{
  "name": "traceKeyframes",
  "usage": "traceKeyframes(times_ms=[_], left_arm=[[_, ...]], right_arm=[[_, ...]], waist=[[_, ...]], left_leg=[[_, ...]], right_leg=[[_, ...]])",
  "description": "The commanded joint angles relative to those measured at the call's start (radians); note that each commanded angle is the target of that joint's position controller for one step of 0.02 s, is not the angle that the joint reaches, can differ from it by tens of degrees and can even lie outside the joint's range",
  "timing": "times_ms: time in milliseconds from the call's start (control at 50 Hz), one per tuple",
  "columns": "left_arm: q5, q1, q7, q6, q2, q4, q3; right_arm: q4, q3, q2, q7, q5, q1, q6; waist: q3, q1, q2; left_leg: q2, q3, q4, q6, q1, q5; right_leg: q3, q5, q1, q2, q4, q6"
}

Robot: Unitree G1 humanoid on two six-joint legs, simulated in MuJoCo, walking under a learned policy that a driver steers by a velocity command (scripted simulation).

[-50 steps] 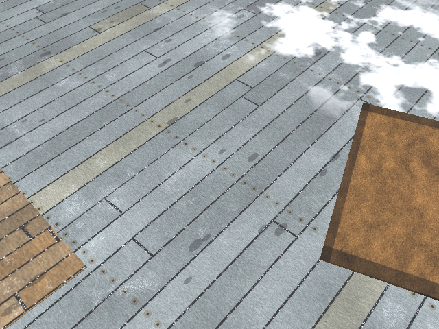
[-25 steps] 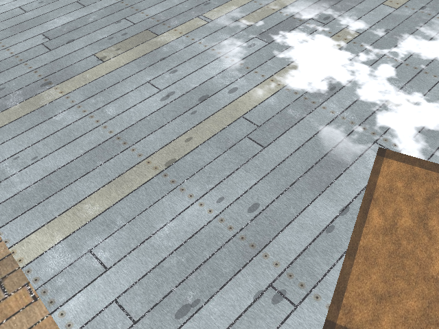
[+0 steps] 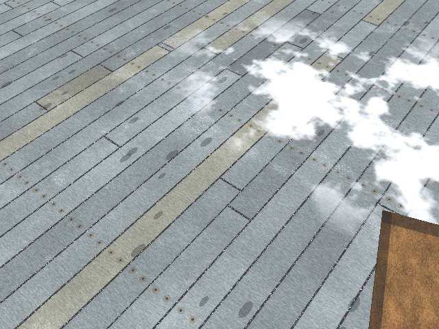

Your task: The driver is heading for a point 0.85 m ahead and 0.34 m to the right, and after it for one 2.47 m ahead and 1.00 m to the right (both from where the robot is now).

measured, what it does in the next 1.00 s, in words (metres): walks ahead, turning right: right foot, then left foot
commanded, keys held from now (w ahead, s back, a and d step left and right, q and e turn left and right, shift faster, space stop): w+shift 0.02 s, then w+e+shift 0.98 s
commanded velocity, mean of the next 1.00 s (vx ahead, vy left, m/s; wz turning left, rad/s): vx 1.00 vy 0.00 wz -0.74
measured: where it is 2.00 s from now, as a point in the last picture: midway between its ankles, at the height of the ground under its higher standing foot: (404, 104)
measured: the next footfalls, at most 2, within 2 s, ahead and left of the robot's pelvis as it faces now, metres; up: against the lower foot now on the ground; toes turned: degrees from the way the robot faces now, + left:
right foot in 0.20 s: +0.41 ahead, -0.07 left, +0.00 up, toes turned -8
left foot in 0.64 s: +0.89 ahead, +0.00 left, +0.00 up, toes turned -27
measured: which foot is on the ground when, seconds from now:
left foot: down 0.00-0.22, up 0.24-0.62, down 0.64-1.00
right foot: up 0.00-0.18, down 0.20-0.64, up 0.66-1.00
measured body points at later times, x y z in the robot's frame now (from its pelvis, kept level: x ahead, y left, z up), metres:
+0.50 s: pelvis +0.49 -0.06 +0.00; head +0.52 -0.06 +0.45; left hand +0.49 +0.23 -0.13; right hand +0.68 -0.32 -0.06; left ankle +0.73 +0.08 -0.67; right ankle +0.37 -0.07 -0.74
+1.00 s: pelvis +0.92 -0.20 -0.02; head +0.94 -0.23 +0.43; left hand +1.28 -0.23 -0.06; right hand +0.67 -0.35 -0.15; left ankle +0.85 +0.01 -0.74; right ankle +1.01 -0.39 -0.69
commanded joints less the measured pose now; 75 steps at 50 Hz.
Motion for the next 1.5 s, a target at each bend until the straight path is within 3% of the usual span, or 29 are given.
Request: traceKeyframes(times_ms=[20, 120, 180, 200, 220, 240, 260, 300, 360, 460, 540, 600, 620, 640, 660, 680, 720, 800, 980, 1040, 1080, 1100, 1120, 1140, 1180, 1220, 1300, 1420, 1500], left_arm=[[-0.012, -0.143, -0.016, -0.012, 0.017, -0.092, -0.020], [-0.024, -0.167, -0.005, -0.014, 0.068, -0.095, -0.012], [-0.023, 0.196, 0.014, -0.010, 0.153, 0.006, 0.026], [-0.018, 0.403, 0.024, -0.005, 0.184, 0.065, 0.050], [-0.023, 0.478, 0.037, 0.016, 0.253, 0.074, 0.086], [0.002, 0.374, 0.029, 0.022, 0.312, 0.072, 0.097], [-0.012, 0.322, 0.028, 0.023, 0.243, 0.052, 0.100], [-0.018, 0.285, 0.033, 0.012, 0.152, 0.084, 0.080], [-0.039, 0.265, 0.049, -0.013, 0.131, 0.084, 0.064], [-0.042, 0.323, 0.041, -0.039, 0.185, 0.057, 0.081], [-0.055, 0.391, 0.038, -0.031, 0.213, 0.058, 0.095], [-0.042, 0.358, 0.049, -0.028, 0.279, 0.039, 0.110], [-0.037, 0.296, 0.044, -0.031, 0.302, 0.022, 0.116], [-0.032, 0.266, 0.042, -0.041, 0.200, -0.012, 0.090], [-0.091, 0.381, 0.045, -0.038, 0.052, -0.073, 0.050], [-0.069, 0.369, 0.058, -0.018, 0.132, -0.066, 0.047], [-0.025, 0.200, 0.041, 0.000, 0.153, -0.062, 0.054], [-0.009, 0.108, -0.007, 0.057, 0.074, -0.147, 0.035], [-0.010, -0.150, -0.054, 0.058, 0.093, -0.271, 0.006], [-0.022, 0.044, -0.032, 0.052, 0.143, -0.204, 0.029], [-0.015, 0.406, 0.001, 0.036, 0.211, -0.101, 0.077], [-0.019, 0.338, 0.028, 0.042, 0.270, -0.078, 0.093], [0.002, 0.287, 0.030, 0.060, 0.379, -0.129, 0.115], [-0.001, 0.322, 0.045, 0.065, 0.328, -0.132, 0.114], [-0.001, 0.233, 0.057, 0.039, 0.231, -0.099, 0.085], [-0.011, 0.216, 0.059, -0.009, 0.165, -0.081, 0.056], [-0.022, 0.292, 0.037, -0.058, 0.142, -0.023, 0.048], [-0.031, 0.364, 0.054, -0.085, 0.128, 0.014, 0.020], [-0.007, 0.304, 0.117, -0.057, 0.217, 0.002, 0.038]], right_arm=[[-0.073, -0.001, -0.080, 0.000, 0.019, -0.046, -0.039], [-0.047, -0.004, -0.157, -0.028, -0.004, 0.033, -0.031], [-0.060, -0.020, -0.213, -0.068, -0.044, -0.020, 0.014], [-0.077, -0.028, -0.230, -0.071, -0.046, -0.079, 0.023], [-0.124, -0.018, -0.172, -0.058, -0.040, -0.134, 0.000], [-0.184, 0.012, -0.056, -0.021, 0.017, -0.009, -0.016], [-0.213, 0.011, -0.129, -0.029, 0.000, -0.155, -0.034], [-0.266, 0.017, -0.117, -0.025, -0.022, -0.272, -0.048], [-0.304, 0.033, -0.079, -0.008, -0.073, -0.281, 0.008], [-0.449, 0.063, -0.065, 0.015, -0.045, -0.576, 0.020], [-0.486, 0.058, -0.099, 0.008, -0.021, -0.637, 0.019], [-0.446, 0.018, -0.196, -0.021, -0.016, -0.433, 0.012], [-0.400, -0.003, -0.238, -0.040, -0.015, -0.237, 0.009], [-0.367, -0.031, -0.311, -0.063, -0.041, -0.019, 0.008], [-0.374, -0.042, -0.371, -0.054, -0.078, -0.063, 0.010], [-0.380, -0.053, -0.318, -0.041, -0.062, -0.148, 0.021], [-0.361, -0.014, -0.147, -0.030, -0.051, -0.198, 0.025], [-0.267, 0.000, -0.095, -0.018, -0.018, -0.166, -0.004], [-0.217, -0.019, -0.202, -0.024, -0.012, -0.131, -0.024], [-0.243, -0.038, -0.287, -0.048, -0.017, -0.098, 0.018], [-0.264, -0.046, -0.309, -0.047, -0.033, -0.159, 0.046], [-0.279, -0.014, -0.153, -0.026, -0.046, -0.133, 0.047], [-0.398, -0.002, -0.145, -0.029, -0.009, -0.093, 0.034], [-0.404, -0.001, -0.191, -0.028, -0.005, -0.206, 0.012], [-0.355, 0.009, -0.171, -0.028, -0.001, -0.199, 0.014], [-0.316, 0.020, -0.127, -0.010, -0.017, -0.124, 0.061], [-0.335, 0.019, -0.094, 0.019, 0.008, -0.281, 0.091], [-0.368, 0.041, -0.064, 0.043, 0.007, -0.456, 0.059], [-0.297, 0.007, -0.176, 0.041, -0.013, -0.221, 0.072]], waist=[[0.187, 0.021, 0.024], [0.081, 0.022, 0.101], [-0.134, 0.209, 0.192], [-0.196, 0.316, 0.183], [-0.246, 0.304, -0.011], [-0.334, 0.123, -0.286], [-0.269, 0.168, -0.037], [-0.042, 0.088, 0.141], [0.040, 0.000, 0.111], [0.140, 0.072, 0.024], [0.063, 0.134, -0.024], [-0.108, 0.021, -0.040], [-0.197, -0.097, -0.041], [-0.334, -0.174, 0.042], [-0.472, -0.045, 0.398], [-0.404, -0.023, 0.335], [-0.104, -0.046, 0.076], [0.008, 0.035, 0.120], [0.123, 0.067, 0.072], [-0.036, 0.168, 0.119], [-0.169, 0.337, 0.122], [-0.108, 0.208, -0.088], [-0.300, 0.126, -0.176], [-0.262, 0.180, 0.019], [-0.018, 0.075, 0.158], [0.010, 0.000, 0.119], [0.128, 0.044, 0.047], [0.094, 0.093, 0.010], [-0.050, -0.066, -0.084]], left_leg=[[0.199, -0.114, -0.277, 0.070, -0.293, 0.338], [0.274, 0.034, -0.161, -0.020, 0.153, 1.133], [0.321, 0.071, 0.384, -0.058, 0.188, 1.431], [0.305, 0.081, 0.697, -0.051, 0.061, 1.294], [0.176, 0.074, 1.085, -0.050, -0.214, 0.584], [0.038, -0.091, 1.419, -0.106, -0.733, -0.204], [0.108, -0.188, 1.379, -0.060, -0.818, -0.078], [0.191, -0.184, 1.166, -0.051, -0.762, -0.002], [0.235, -0.163, 1.038, -0.115, -0.667, -0.059], [0.214, -0.061, 0.524, -0.167, -0.525, 0.261], [0.146, -0.060, 0.322, -0.131, -0.424, 0.398], [0.093, -0.088, 0.253, -0.102, -0.147, 0.233], [0.137, -0.103, 0.265, -0.092, 0.070, 0.175], [0.324, -0.273, 0.297, -0.068, 0.313, -0.133], [0.639, -0.838, 0.111, 0.031, 0.506, -0.314], [0.615, -0.931, 0.049, 0.055, 0.413, -0.468], [0.497, -0.545, 0.040, 0.006, 0.114, -0.171], [0.440, -0.260, -0.045, -0.016, -0.066, 0.058], [0.334, 0.214, -0.098, -0.093, -0.070, 0.852], [0.384, 0.220, 0.280, -0.101, 0.062, 1.452], [0.387, 0.174, 0.821, -0.086, -0.148, 1.182], [0.223, 0.146, 1.174, -0.088, -0.465, -0.065], [0.121, -0.022, 1.422, -0.121, -0.770, -0.240], [0.175, -0.114, 1.393, -0.108, -0.855, -0.103], [0.252, -0.106, 1.239, -0.090, -0.773, -0.028], [0.291, -0.146, 1.132, -0.099, -0.603, -0.022], [0.261, -0.137, 0.881, -0.079, -0.673, 0.130], [0.129, 0.084, 0.468, 0.010, -0.581, 0.457], [0.001, 0.122, 0.398, 0.056, -0.312, 0.327]], right_leg=[[-0.113, 0.206, 0.170, 0.047, -0.273, 0.003], [-0.198, 0.174, 0.219, 0.200, -0.438, -0.079], [-0.181, 0.005, 0.564, 0.286, -0.421, -0.130], [-0.124, -0.052, 0.769, 0.247, -0.480, -0.165], [0.147, -0.193, 0.962, 0.087, -0.434, -0.193], [0.765, -0.356, 1.263, -0.154, -0.609, -0.437], [0.785, -0.368, 1.200, -0.120, -0.713, -0.392], [0.572, -0.219, 0.864, -0.046, -0.779, -0.296], [0.433, -0.121, 0.579, 0.058, -0.811, -0.278], [0.335, 0.124, 0.343, 0.154, -0.879, -0.222], [0.352, 0.367, 0.555, 0.130, -0.815, -0.151], [0.364, 0.669, 0.675, 0.126, -0.480, -0.085], [0.351, 0.602, 0.581, 0.157, -0.252, -0.069], [0.293, 0.281, 0.423, 0.205, 0.070, -0.069], [0.176, -0.455, 0.125, 0.315, 0.370, -0.038], [0.132, -0.376, 0.001, 0.211, 0.455, -0.058], [0.094, -0.248, 0.009, 0.121, 0.356, -0.049], [0.071, -0.233, -0.026, 0.040, 0.322, -0.033], [-0.180, 0.082, 0.183, 0.142, -0.209, -0.102], [-0.220, -0.080, 0.391, 0.265, -0.210, -0.153], [-0.100, -0.116, 0.831, 0.279, -0.349, -0.207], [0.159, -0.149, 0.964, 0.091, -0.351, -0.216], [0.705, -0.158, 1.217, -0.128, -0.538, -0.384], [0.737, -0.270, 1.158, -0.143, -0.697, -0.339], [0.505, -0.192, 0.806, -0.095, -0.761, -0.247], [0.345, -0.003, 0.579, -0.053, -0.788, -0.199], [0.073, 0.241, 0.520, 0.054, -0.874, -0.056], [-0.140, 0.847, 0.713, 0.085, -0.902, 0.068], [-0.163, 1.348, 0.850, -0.002, -0.514, 0.118]])
Keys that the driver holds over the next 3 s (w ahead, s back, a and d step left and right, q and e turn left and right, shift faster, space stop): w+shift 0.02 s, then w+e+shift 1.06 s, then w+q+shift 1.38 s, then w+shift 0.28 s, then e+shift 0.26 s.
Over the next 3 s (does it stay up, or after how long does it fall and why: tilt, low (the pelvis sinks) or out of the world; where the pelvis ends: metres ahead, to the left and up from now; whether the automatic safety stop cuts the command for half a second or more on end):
stays up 2.43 -0.97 0.00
